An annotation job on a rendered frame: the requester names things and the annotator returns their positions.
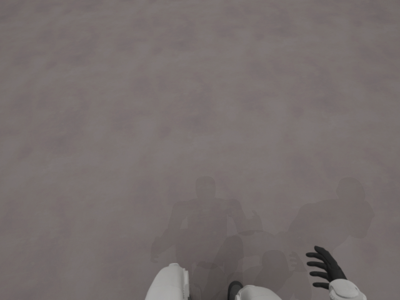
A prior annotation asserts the robot thigh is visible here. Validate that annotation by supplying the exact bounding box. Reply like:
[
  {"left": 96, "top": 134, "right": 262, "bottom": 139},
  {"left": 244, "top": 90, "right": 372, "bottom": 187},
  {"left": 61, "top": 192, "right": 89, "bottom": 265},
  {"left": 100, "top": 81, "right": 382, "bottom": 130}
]
[
  {"left": 145, "top": 266, "right": 189, "bottom": 300},
  {"left": 235, "top": 286, "right": 282, "bottom": 300}
]

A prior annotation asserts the robot left thigh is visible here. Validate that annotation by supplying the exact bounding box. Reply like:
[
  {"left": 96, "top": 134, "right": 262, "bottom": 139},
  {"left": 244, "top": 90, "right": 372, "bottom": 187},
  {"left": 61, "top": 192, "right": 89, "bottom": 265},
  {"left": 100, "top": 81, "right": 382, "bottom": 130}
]
[{"left": 145, "top": 266, "right": 189, "bottom": 300}]

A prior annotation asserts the right robot hand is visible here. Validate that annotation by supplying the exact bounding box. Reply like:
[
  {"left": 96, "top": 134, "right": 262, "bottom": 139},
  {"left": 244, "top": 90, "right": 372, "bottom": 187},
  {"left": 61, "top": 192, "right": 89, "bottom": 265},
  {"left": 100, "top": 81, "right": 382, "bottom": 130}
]
[{"left": 306, "top": 246, "right": 347, "bottom": 290}]

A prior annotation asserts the robot right thigh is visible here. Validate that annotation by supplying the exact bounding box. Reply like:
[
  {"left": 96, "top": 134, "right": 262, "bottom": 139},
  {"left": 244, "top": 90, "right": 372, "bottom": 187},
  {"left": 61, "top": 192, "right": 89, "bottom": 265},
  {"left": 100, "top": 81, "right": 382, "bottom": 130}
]
[{"left": 235, "top": 286, "right": 282, "bottom": 300}]

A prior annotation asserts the right robot forearm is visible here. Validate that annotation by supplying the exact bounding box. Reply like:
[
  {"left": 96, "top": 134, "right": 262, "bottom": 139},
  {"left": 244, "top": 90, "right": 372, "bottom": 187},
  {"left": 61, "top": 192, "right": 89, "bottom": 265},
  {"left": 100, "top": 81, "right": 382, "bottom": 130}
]
[{"left": 329, "top": 279, "right": 367, "bottom": 300}]

